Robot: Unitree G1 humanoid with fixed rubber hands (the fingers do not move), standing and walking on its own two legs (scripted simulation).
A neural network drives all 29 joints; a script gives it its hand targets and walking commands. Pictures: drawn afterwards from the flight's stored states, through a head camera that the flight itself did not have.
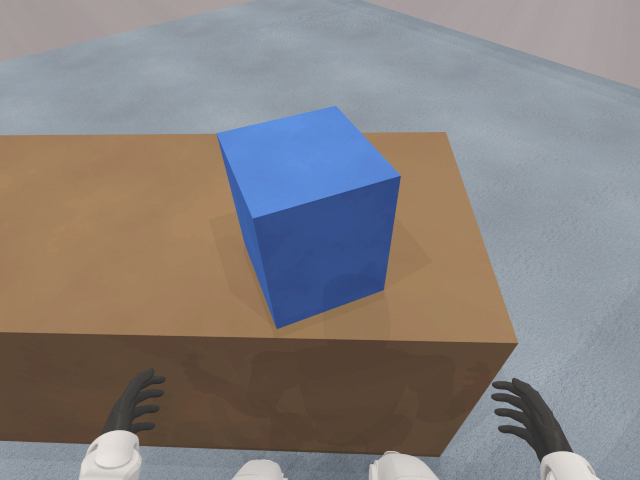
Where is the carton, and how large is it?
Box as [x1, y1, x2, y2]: [217, 106, 400, 328]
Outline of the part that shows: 336,106 217,133 244,242 277,328 383,289 400,175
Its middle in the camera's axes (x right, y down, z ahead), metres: -0.02 -0.05 +0.64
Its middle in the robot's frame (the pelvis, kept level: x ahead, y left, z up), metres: +0.49 +0.07 +0.04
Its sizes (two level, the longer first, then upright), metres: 0.210 0.200 0.250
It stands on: a pedestal, 0.64 m high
